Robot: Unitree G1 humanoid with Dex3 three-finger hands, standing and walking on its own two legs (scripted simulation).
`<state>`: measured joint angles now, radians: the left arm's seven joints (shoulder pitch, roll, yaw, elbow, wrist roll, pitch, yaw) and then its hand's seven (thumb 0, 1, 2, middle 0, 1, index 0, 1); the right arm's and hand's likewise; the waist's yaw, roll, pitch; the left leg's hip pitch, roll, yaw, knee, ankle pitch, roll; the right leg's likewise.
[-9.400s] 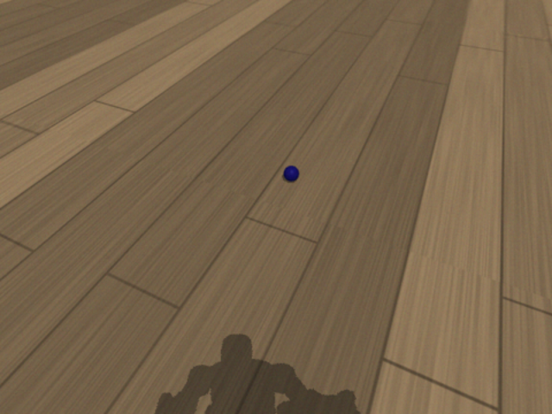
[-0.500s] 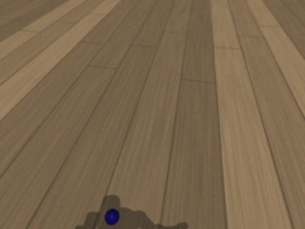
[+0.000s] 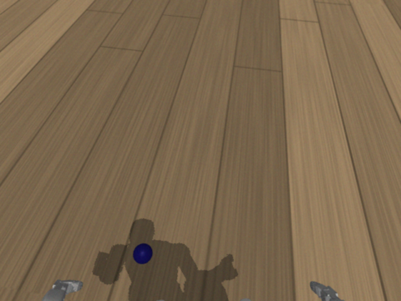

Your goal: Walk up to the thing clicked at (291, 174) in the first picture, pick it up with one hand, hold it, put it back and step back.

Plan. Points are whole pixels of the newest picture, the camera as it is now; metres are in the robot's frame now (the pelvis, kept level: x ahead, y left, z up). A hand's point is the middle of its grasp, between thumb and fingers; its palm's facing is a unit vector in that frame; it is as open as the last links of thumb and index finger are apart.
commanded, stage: rise first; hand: left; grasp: from above
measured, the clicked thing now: (142, 253) +0.39 +0.25 -0.70
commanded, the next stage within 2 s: none
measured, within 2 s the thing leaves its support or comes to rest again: neither
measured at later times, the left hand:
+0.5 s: hand out of the picture +0.15 +0.28 -0.26, palm faces -0.31 -0.75 -0.58, open 14.0 cm
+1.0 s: hand (109, 277) +0.26 +0.30 -0.45, palm faces -0.45 -0.30 -0.84, open 14.0 cm
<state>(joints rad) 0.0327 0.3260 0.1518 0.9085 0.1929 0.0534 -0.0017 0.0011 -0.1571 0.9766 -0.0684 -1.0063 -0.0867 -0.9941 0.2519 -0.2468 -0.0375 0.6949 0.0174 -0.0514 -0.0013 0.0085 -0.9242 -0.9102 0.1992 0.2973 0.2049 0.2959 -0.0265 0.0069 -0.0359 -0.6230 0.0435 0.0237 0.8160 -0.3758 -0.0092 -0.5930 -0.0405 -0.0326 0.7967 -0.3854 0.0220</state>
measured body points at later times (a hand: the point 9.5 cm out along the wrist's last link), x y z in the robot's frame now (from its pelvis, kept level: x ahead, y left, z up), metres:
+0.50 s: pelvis -0.02 +0.00 -0.12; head +0.12 +0.02 +0.31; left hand +0.16 +0.32 -0.23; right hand +0.18 -0.25 -0.21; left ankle +0.01 +0.12 -0.70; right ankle +0.00 -0.14 -0.70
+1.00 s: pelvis -0.09 +0.00 -0.31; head +0.12 +0.02 +0.09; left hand +0.28 +0.31 -0.40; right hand +0.05 -0.27 -0.44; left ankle +0.01 +0.12 -0.70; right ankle +0.00 -0.14 -0.70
